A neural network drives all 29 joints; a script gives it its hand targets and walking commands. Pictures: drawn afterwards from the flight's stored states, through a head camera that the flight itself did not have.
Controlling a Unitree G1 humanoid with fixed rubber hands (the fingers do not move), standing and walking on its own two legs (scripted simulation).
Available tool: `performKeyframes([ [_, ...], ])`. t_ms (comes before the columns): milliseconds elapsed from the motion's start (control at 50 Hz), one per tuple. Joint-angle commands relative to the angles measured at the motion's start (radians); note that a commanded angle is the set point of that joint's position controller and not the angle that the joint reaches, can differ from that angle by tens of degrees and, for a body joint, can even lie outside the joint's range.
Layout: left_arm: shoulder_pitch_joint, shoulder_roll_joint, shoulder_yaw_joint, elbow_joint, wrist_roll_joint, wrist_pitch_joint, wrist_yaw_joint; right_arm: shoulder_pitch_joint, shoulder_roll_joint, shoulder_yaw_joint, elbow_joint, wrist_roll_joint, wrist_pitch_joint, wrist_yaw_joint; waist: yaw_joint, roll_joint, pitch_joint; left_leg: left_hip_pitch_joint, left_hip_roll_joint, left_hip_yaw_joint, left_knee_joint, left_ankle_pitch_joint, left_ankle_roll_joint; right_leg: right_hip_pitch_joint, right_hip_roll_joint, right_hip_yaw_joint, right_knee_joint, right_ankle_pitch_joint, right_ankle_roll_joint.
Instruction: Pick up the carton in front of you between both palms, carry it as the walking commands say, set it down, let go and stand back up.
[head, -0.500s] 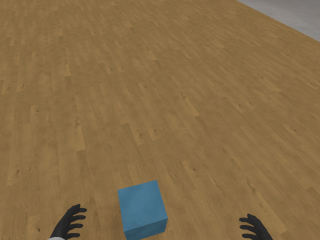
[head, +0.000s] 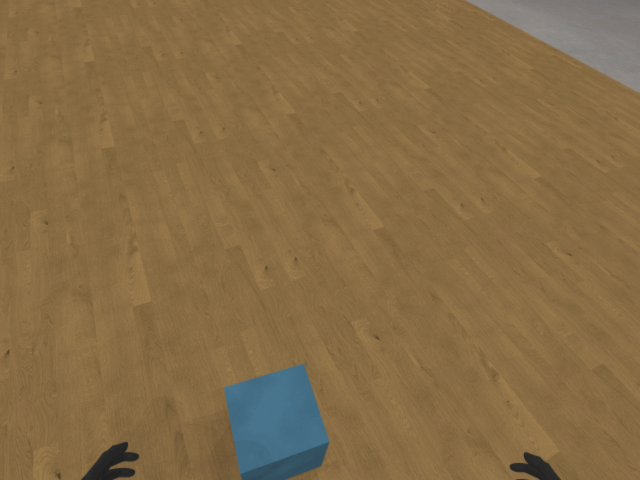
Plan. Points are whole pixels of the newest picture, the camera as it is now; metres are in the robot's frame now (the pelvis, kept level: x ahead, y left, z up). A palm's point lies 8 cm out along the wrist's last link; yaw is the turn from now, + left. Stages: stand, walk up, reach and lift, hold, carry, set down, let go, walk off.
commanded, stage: stand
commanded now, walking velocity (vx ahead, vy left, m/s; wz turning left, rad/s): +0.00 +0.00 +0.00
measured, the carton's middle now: (275, 429) +0.37 +0.08 -0.65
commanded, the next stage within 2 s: none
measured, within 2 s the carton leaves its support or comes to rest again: neither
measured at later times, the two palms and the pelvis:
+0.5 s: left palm out of the picture +0.08 +0.30 -0.11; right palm out of the picture +0.09 -0.31 -0.08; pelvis -0.02 +0.00 +0.01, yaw +0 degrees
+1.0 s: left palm out of the picture +0.06 +0.30 -0.11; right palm out of the picture +0.07 -0.31 -0.09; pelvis -0.02 +0.00 +0.01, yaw +1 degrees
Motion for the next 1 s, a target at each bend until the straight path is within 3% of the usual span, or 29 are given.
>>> performKeyframes([
  [0, 0.003, 0.130, 0.030, -0.038, -0.001, -0.012, 0.005, -0.016, -0.180, -0.041, -0.036, 0.002, -0.013, -0.005, 0.004, 0.059, -0.075, 0.112, 0.102, -0.090, -0.063, 0.417, 0.003, -0.037, -0.052, 0.015, -0.038, 0.351, -0.023],
  [520, -0.014, 0.170, 0.016, 0.102, -0.004, -0.019, -0.003, -0.066, -0.217, -0.021, 0.107, 0.012, -0.020, 0.002, 0.005, 0.059, -0.013, 0.112, 0.113, -0.112, -0.157, 0.226, 0.008, -0.040, -0.074, 0.039, -0.140, 0.218, -0.039],
  [980, -0.029, 0.191, 0.015, 0.173, -0.011, -0.020, -0.008, -0.082, -0.237, -0.008, 0.174, 0.021, -0.022, 0.004, 0.005, 0.061, -0.012, 0.117, 0.120, -0.126, -0.176, 0.238, 0.007, -0.022, -0.083, 0.034, -0.162, 0.221, -0.042],
])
